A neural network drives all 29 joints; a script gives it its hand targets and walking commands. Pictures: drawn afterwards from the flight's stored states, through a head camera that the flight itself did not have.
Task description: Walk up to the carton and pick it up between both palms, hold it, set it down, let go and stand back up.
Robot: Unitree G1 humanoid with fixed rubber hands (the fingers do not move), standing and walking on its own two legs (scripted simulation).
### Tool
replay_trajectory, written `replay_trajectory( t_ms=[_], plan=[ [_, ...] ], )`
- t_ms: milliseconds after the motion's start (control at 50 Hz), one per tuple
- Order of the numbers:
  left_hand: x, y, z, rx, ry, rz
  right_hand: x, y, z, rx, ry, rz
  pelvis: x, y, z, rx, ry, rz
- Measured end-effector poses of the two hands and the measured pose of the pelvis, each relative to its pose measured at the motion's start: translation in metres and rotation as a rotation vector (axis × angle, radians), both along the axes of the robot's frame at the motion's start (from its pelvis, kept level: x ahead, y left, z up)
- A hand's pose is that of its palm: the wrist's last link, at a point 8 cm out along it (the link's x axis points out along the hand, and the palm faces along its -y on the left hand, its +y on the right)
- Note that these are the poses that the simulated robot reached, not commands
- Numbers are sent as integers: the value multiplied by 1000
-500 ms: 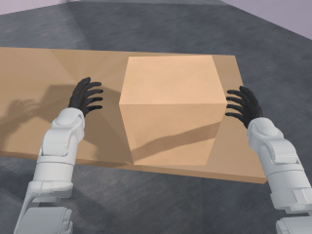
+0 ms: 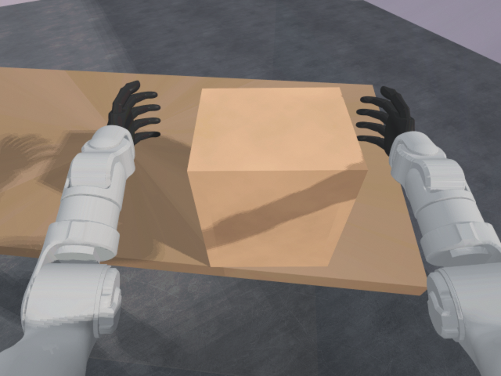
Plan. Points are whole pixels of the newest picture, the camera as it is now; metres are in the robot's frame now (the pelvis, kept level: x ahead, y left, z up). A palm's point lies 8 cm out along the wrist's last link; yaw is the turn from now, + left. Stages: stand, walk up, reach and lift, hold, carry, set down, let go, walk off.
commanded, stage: reach and lift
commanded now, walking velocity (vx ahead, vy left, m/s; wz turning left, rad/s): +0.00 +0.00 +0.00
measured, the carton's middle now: (269, 184) +0.45 -0.02 +0.04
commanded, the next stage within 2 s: none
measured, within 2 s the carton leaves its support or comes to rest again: neither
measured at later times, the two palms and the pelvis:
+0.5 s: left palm (159, 186) +0.42 +0.17 +0.07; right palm (368, 193) +0.40 -0.19 +0.06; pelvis -0.01 +0.00 +0.00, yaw +0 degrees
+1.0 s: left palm (166, 186) +0.43 +0.16 +0.06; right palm (366, 192) +0.41 -0.19 +0.05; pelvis +0.00 +0.01 -0.01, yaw +0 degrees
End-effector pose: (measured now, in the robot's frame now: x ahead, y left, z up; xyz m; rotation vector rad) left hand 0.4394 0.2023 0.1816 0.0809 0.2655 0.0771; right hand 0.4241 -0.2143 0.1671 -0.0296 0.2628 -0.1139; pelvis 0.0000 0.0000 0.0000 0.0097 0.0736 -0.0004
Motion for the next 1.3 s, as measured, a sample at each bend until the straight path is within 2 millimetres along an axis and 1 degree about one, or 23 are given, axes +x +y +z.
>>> replay_trajectory(
  t_ms=[60,140,220,260,360,440,500,580,640,700,820,880,940,1040,1080,1180,1300],
  plan=[
    [1,0,-9,-9,24,-6,0,-1,-10,3,31,-10,1,1,0,-1,2,0],
    [1,0,-23,-19,51,-7,-2,2,-18,7,23,-7,0,2,0,-2,3,0],
    [-1,-5,-34,-32,42,-16,-5,8,-28,21,7,-1,-2,2,0,-3,2,0],
    [-2,-9,-42,-42,41,-20,-8,10,-38,32,15,-2,-2,2,0,-3,1,0],
    [-8,-19,-69,-69,65,-26,-18,15,-68,31,63,-8,-4,2,0,-3,4,0],
    [-12,-28,-89,-83,52,-27,-25,19,-88,18,63,-4,-9,3,-1,-6,30,1],
    [-16,-32,-108,-87,61,-19,-26,22,-102,14,68,0,-12,5,-3,-8,70,2],
    [-17,-33,-127,-81,79,14,-23,22,-114,3,62,-3,-13,6,-5,-10,147,3],
    [-12,-33,-130,-76,59,25,-19,23,-118,5,46,-5,-11,7,-7,-12,197,3],
    [-6,-33,-126,-66,35,26,-15,22,-120,12,33,-11,-7,8,-8,-14,226,3],
    [3,-35,-111,-52,-3,7,-9,20,-112,28,-9,-22,1,10,-8,-16,239,3],
    [4,-38,-107,-56,-14,-14,-8,18,-108,26,-28,-27,1,10,-8,-16,240,3],
    [0,-38,-111,-62,-1,-29,-10,18,-109,23,-22,-31,-1,10,-8,-16,237,3],
    [-9,-41,-127,-82,35,-30,-16,24,-119,21,11,-21,-7,9,-8,-15,229,3],
    [-12,-44,-131,-93,36,-28,-17,25,-119,16,12,-27,-8,8,-8,-14,226,3],
    [-13,-55,-130,-109,15,-12,-17,28,-117,12,10,-24,-9,8,-8,-14,227,3],
    [-11,-55,-130,-96,11,10,-14,28,-119,16,14,-31,-8,8,-8,-14,235,3]
  ],
)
